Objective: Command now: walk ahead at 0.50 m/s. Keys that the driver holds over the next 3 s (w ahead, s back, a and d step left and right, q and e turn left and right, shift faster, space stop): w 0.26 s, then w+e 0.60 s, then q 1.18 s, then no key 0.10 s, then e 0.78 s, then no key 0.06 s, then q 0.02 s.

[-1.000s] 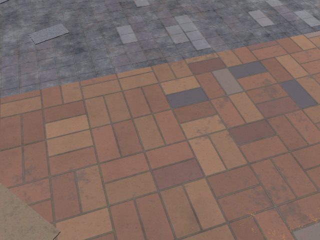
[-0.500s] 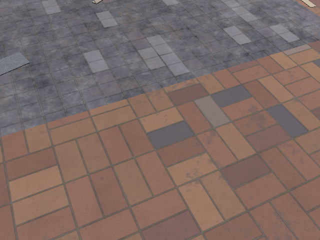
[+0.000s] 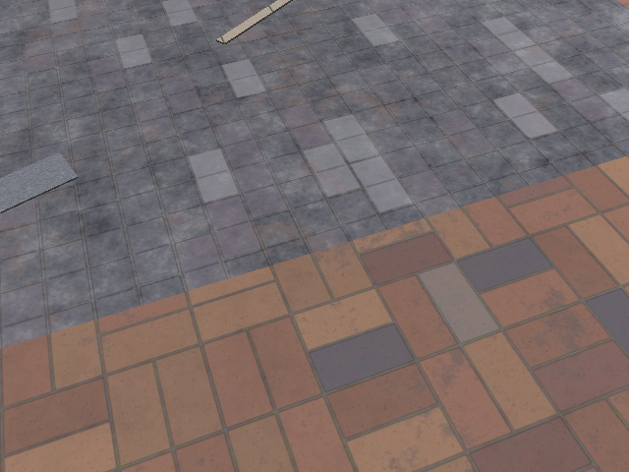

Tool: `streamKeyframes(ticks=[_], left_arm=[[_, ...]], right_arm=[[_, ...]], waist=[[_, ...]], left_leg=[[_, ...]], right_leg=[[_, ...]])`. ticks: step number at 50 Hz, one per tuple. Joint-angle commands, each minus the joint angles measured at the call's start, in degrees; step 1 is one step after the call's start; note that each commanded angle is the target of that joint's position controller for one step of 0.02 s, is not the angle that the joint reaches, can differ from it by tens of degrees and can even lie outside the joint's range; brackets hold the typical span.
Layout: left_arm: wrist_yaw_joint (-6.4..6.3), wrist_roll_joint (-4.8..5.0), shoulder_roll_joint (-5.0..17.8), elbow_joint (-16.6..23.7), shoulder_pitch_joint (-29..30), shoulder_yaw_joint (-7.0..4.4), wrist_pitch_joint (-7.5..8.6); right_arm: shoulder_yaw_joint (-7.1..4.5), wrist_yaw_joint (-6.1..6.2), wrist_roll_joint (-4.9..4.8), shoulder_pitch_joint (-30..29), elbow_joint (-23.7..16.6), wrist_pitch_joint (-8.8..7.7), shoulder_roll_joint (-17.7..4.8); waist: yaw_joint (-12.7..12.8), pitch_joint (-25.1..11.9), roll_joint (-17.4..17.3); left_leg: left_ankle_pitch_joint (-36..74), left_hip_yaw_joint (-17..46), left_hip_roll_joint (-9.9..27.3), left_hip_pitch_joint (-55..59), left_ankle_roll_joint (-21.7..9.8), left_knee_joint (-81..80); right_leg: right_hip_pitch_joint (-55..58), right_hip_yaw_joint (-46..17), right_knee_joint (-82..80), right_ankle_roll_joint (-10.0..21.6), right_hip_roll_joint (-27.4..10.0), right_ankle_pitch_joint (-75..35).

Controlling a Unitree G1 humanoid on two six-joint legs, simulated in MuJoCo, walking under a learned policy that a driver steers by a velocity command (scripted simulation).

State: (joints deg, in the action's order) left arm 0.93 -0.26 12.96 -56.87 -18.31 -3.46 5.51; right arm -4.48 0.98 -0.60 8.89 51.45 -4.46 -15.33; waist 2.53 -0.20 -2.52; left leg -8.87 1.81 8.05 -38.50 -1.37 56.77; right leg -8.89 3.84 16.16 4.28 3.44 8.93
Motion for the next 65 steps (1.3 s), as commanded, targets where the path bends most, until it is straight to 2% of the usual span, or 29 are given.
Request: streamKeyframes(ticks=[1,5,10,12,13,14,15,16,17,18,19,20,22,26,32,37,40,42,43,44,45,46,47,48,49,52,55,59,65], left_arm=[[-1.03,0.32,8.7,3.05,1.35,-1.48,0.68],[-1.35,0.93,9.24,1.75,-2.67,-1.45,0.29],[-1.63,1.3,10.07,-0.35,-6.3,-1.99,-1.13],[-1.81,1.38,10.95,-0.23,-4.93,-2.37,-1.62],[-1.83,1.46,11.35,0.12,-3.42,-2.48,-1.87],[-1.74,1.42,9.96,0.43,-2.84,-1.96,-2.09],[-1.62,0.5,7.78,1.87,-3.08,-0.92,-2.0],[-1.05,0.78,-0.64,2.04,-10.58,1.44,-0.72],[-0.87,2.42,6.08,1.28,-6.9,-0.12,0.5],[-0.94,3.58,9.22,3.1,-1.32,-1.09,1.01],[-1.39,3.39,8.9,3.58,1.44,-1.15,0.94],[-1.79,2.61,8.23,3.57,2.55,-1.59,0.41],[-1.73,2.56,5.56,2.82,-0.21,-1.81,-1.42],[-1.75,2.16,4.13,4.57,2.91,-2.11,-3.26],[0.07,1.31,3.14,8.3,12.72,-1.58,-2.78],[1.87,1.48,2.67,12.99,20.36,-0.85,-2.88],[2.59,1.7,5.22,14.46,17.51,-1.97,-3.1],[2.17,2.07,10.16,11.68,3.53,-4.7,-3.14],[0.87,1.91,15.59,9.59,-5.41,-6.88,-3.6],[0.39,1.57,20.4,9.97,-2.71,-6.98,-3.12],[0.49,0.47,15.55,11.08,-4.88,-5.2,-2.56],[0.62,-0.1,11.91,10.35,-2.49,-4.1,-2.01],[0.67,0.44,9.52,11.18,2.18,-3.32,-1.59],[0.62,0.48,7.38,11.69,6.18,-2.69,-1.43],[0.44,-0.17,6.08,11.88,8.18,-2.16,-1.24],[0.01,-1.09,7.19,10.21,9.07,-2.1,-0.08],[-1.41,-1.32,7.55,9.42,10.77,-1.87,-0.26],[-3.05,-0.83,9.37,8.56,9.87,-2.09,-1.76],[-4.26,0.46,10.18,8.73,10.08,-2.47,-5.01]], right_arm=[[-0.51,-0.22,0.32,-1.01,-2.88,-0.19,-2.16],[0.31,-1.2,-0.23,-8.89,-4.88,-0.57,-0.99],[0.76,-2.96,-0.72,-14.57,-7.73,-1.3,-1.8],[0.19,-3.32,-0.78,-11.62,-7.47,-1.61,-3.56],[-0.6,-3.24,-0.61,-6.96,-6.29,-1.73,-5.1],[-2.07,-2.87,-0.34,2.38,-3.41,-1.78,-7.7],[-3.35,-2.19,0.61,13.41,-1.38,-1.81,-12.18],[-3.94,-2.41,0.74,16.45,-0.07,-1.62,-15.85],[-2.38,-2.29,0.49,16.55,-0.42,-1.61,-9.93],[-1.6,-1.97,0.42,11.58,-1.13,-1.81,-7.53],[-0.98,-1.9,0.64,6.92,-1.99,-1.98,-5.91],[-0.54,-2.03,0.94,3.93,-2.05,-2.17,-4.08],[-0.14,-2.16,1.68,2.31,-1.35,-2.51,-2.26],[-0.97,-1.07,1.85,3.68,0.12,-2.86,-4.72],[-1.3,0.43,1.41,6.05,0.87,-2.14,-6.31],[-2.01,0.71,0.34,10.68,2.26,-0.35,-7.86],[-2.7,1.0,-0.44,8.5,1.3,0.72,-10.32],[-2.73,1.12,-0.9,6.01,0.39,1.47,-11.33],[-2.19,1.18,0.02,6.21,-0.75,1.06,-10.13],[0.62,0.15,1.7,11.98,-3.12,-0.65,-0.37],[0.27,-0.74,-1.05,8.26,-2.88,-3.04,-4.4],[-0.42,-1.05,-3.13,5.07,-2.8,-3.56,-6.37],[-0.41,-0.62,-2.37,4.51,-2.14,-3.47,-6.3],[-0.93,-0.15,-1.03,3.82,-1.17,-2.88,-6.64],[-1.31,-0.07,-0.87,5.32,-0.42,-1.74,-6.87],[-1.01,0.39,-0.59,8.04,0.73,1.13,-4.01],[-0.76,0.39,-0.15,5.66,-0.15,1.63,-3.37],[-0.33,-0.78,-0.21,-0.55,-3.0,1.71,-3.38],[-0.67,-2.86,-0.04,-3.07,-6.81,2.43,-4.23]], waist=[[-1.83,1.79,5.36],[0.93,3.72,5.53],[1.95,5.55,6.13],[-0.5,3.63,7.45],[-3.39,0.63,8.11],[-7.69,-4.84,7.05],[-11.22,-13.77,1.08],[-7.3,-21.9,-14.47],[-9.64,-21.37,-8.91],[-9.08,-12.54,-6.57],[-7.16,-8.17,-2.2],[-5.53,-4.5,-1.26],[-2.68,-2.36,-3.09],[-1.81,1.26,-1.09],[-4.24,4.21,0.03],[-6.51,6.67,0.41],[-2.97,2.88,-2.59],[5.17,-4.8,-2.73],[8.46,-10.05,3.25],[0.03,-14.06,17.26],[3.55,-20.84,10.63],[3.51,-14.01,7.48],[1.2,-9.32,3.65],[-0.49,-6.42,2.33],[-2.43,-5.65,3.19],[-5.12,-4.37,4.25],[-5.24,-3.59,6.07],[-2.28,-3.21,6.79],[-1.63,-1.26,7.68]], left_leg=[[9.78,0.72,0.93,-2.48,0.94,-8.8],[15.95,-1.74,-1.57,-0.24,0.88,-20.24],[9.57,-1.9,-3.04,-1.78,-0.99,-26.53],[5.4,-3.0,-4.72,4.02,-2.62,-27.93],[4.64,-4.77,-6.75,11.43,-3.76,-28.72],[5.99,-5.19,-7.81,25.14,-5.46,-29.17],[7.21,6.54,2.85,44.33,-9.2,-27.25],[-2.19,33.85,16.65,63.16,-18.14,-34.1],[-8.12,37.22,15.65,61.47,-16.43,-38.08],[-5.65,27.41,13.9,53.93,-13.19,-38.86],[-1.03,20.16,11.82,45.27,-11.41,-40.51],[1.86,14.73,9.79,38.12,-10.25,-42.7],[3.16,8.0,7.43,31.16,-9.09,-46.4],[8.48,0.18,7.46,29.36,-9.48,-49.75],[11.34,-9.65,6.16,32.65,-7.36,-50.95],[18.03,-13.1,9.18,43.05,-6.8,-46.52],[43.2,-15.42,9.63,45.38,-5.14,-36.89],[50.57,-17.18,7.03,40.74,-2.62,-17.44],[32.85,-17.3,4.37,26.73,0.33,0.45],[-23.48,-10.76,-8.2,2.2,3.71,20.19],[-26.43,1.53,-8.67,-1.86,2.8,25.98],[-22.29,1.49,-5.63,-4.36,1.77,25.48],[-18.01,1.15,-2.44,-2.17,1.31,20.87],[-16.11,0.96,-0.72,1.03,1.31,16.8],[-14.69,1.47,0.28,5.27,1.17,15.02],[-9.6,1.53,-0.44,9.78,1.94,8.61],[-0.11,1.54,-1.58,8.81,2.72,-2.18],[7.73,-1.16,-2.62,7.69,2.78,-12.97],[-2.89,-4.25,-4.61,4.98,0.61,-18.04]], right_leg=[[0.07,-10.02,-9.79,8.29,-15.14,-10.35],[2.74,-7.11,-9.89,6.93,-14.31,-9.02],[12.4,-7.84,-5.07,6.41,-18.39,-12.54],[14.14,-7.64,-1.1,5.22,-19.07,-21.76],[13.81,-6.41,4.2,4.32,-18.04,-31.68],[9.76,-4.79,14.94,2.84,-14.94,-36.12],[-3.32,-2.6,33.14,0.79,-11.23,-20.88],[-25.85,-3.72,53.12,-2.55,-0.35,20.0],[-31.57,-12.15,60.1,-1.78,-2.48,24.07],[-35.2,-11.26,61.15,-0.98,-5.27,19.55],[-33.07,-9.87,58.71,-1.02,-8.37,14.13],[-30.63,-9.61,55.27,-1.18,-10.02,10.88],[-25.14,-10.05,52.06,-1.01,-11.79,7.38],[-30.12,-10.98,46.38,-1.85,-12.1,0.21],[-31.31,-6.33,29.32,-2.32,-10.66,-13.53],[-34.31,-1.95,22.21,-0.48,-9.31,-7.94],[-25.14,2.88,21.47,2.39,-4.68,0.71],[-5.44,4.44,16.94,5.85,0.31,-0.46],[11.96,-7.02,14.44,9.13,-5.33,-0.08],[28.17,-39.55,8.74,19.33,-20.61,0.0],[30.4,-48.08,2.06,20.62,-25.18,-7.34],[25.12,-36.0,3.54,17.66,-24.06,-21.32],[16.26,-26.08,5.17,14.71,-21.51,-29.83],[8.61,-20.03,4.28,12.58,-19.2,-32.14],[3.42,-16.35,2.5,11.54,-18.11,-33.76],[-3.18,-8.96,-0.75,10.45,-16.4,-40.68],[-2.7,-1.85,-1.85,8.23,-14.3,-41.37],[2.91,1.47,-1.68,6.6,-14.86,-38.35],[9.95,0.92,5.97,6.17,-19.12,-37.0]])
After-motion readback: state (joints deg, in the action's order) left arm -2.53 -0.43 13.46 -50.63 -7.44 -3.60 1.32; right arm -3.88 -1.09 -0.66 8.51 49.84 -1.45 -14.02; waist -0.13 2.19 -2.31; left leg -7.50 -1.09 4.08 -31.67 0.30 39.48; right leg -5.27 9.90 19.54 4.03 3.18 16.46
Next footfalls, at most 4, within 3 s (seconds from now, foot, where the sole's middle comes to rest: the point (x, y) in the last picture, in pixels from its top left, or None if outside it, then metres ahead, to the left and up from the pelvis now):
0.30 left None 0.35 0.16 -0.78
0.86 right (408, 426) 0.61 -0.12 -0.78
1.38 left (340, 344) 0.81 0.03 -0.78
1.80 right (438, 354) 0.79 -0.20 -0.78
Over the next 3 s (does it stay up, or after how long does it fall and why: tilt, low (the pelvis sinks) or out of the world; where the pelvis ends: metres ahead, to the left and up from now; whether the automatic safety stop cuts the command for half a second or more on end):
stays up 0.72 -0.10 0.00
